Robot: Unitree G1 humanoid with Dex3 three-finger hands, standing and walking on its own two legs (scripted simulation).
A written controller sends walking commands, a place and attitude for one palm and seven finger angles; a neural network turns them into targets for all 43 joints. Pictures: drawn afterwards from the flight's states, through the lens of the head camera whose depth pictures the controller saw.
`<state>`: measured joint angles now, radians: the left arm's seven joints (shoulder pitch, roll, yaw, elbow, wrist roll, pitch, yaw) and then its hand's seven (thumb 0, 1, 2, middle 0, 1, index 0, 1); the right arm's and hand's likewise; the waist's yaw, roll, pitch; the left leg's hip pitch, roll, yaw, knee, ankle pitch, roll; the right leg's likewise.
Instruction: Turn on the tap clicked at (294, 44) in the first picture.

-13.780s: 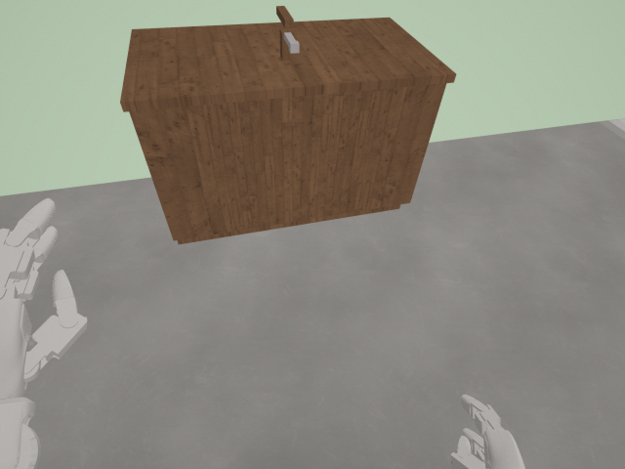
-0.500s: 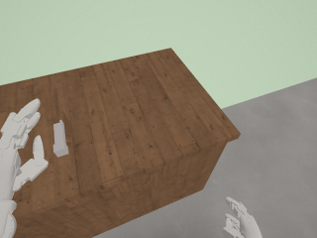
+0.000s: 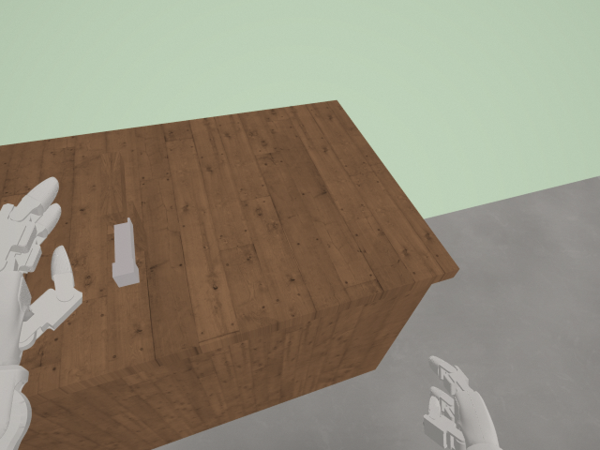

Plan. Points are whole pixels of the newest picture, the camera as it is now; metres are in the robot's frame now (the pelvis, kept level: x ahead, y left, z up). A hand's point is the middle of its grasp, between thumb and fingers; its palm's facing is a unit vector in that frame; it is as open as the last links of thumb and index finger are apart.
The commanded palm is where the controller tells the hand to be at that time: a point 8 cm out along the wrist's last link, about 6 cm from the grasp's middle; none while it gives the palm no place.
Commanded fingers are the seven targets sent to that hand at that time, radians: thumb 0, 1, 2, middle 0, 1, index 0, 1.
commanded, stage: look again from close up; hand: left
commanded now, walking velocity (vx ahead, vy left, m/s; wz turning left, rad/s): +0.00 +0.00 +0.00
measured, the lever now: (126, 272) +0.32 +0.29 +0.02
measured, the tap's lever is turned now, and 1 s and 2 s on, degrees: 0 0 0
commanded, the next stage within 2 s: turn the palm inward beside the body in 0.02 s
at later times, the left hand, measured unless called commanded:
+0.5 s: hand (105, 344) +0.18 +0.21 +0.13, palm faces +0.36 -0.87 -0.33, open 7.4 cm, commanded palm +0.15 +0.26 +0.16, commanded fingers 0.00 0.90 0.90 -0.20 -0.30 -0.20 -0.30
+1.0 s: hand (119, 327) +0.20 +0.20 +0.14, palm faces +0.55 -0.78 -0.31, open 7.4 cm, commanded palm +0.14 +0.23 +0.15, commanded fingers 0.00 0.90 0.90 -0.20 -0.30 -0.20 -0.30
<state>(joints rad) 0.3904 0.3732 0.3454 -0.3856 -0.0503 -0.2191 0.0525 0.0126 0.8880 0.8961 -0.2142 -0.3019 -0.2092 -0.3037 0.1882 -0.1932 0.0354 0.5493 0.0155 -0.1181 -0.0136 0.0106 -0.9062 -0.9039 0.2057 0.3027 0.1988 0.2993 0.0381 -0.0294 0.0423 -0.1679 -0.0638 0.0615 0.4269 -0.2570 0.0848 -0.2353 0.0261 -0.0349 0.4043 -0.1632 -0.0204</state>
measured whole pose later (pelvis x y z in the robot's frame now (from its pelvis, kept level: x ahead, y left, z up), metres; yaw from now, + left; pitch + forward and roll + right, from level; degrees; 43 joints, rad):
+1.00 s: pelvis +0.01 -0.09 -0.03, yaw +4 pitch +3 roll +2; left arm 0.42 0.36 0.42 -0.39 -0.21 0.00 0.11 0.01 0.89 0.90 -0.22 -0.30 -0.21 -0.30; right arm 0.16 -0.25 -0.01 0.68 0.05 -0.10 -0.05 0.01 -0.91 -0.90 0.21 0.30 0.20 0.30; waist 0.05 0.02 -0.07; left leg -0.39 -0.01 -0.03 0.73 -0.38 -0.02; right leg -0.41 0.09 -0.13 0.69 -0.36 -0.13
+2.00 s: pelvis -0.01 -0.05 -0.02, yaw +6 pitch +1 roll +0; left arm 0.53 0.21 0.20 -0.49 -0.21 0.06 0.21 0.02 0.90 0.90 -0.21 -0.30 -0.20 -0.30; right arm 0.17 -0.24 0.05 0.66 0.04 -0.21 -0.08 0.01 -0.90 -0.90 0.21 0.30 0.20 0.30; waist 0.07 0.05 -0.07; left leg -0.35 -0.05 -0.04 0.70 -0.36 0.02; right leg -0.36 0.04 -0.14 0.67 -0.33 -0.10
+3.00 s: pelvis -0.01 -0.06 -0.02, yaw +5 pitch +2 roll +0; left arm 0.31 0.23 0.30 -0.15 -0.23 -0.01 0.20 0.02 0.89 0.90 -0.21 -0.29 -0.20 -0.30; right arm 0.15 -0.24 0.02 0.71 0.03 -0.15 -0.09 0.01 -0.91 -0.90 0.21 0.30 0.20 0.30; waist 0.04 0.04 -0.04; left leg -0.36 -0.03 -0.03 0.67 -0.34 0.01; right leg -0.37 0.06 -0.13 0.63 -0.30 -0.11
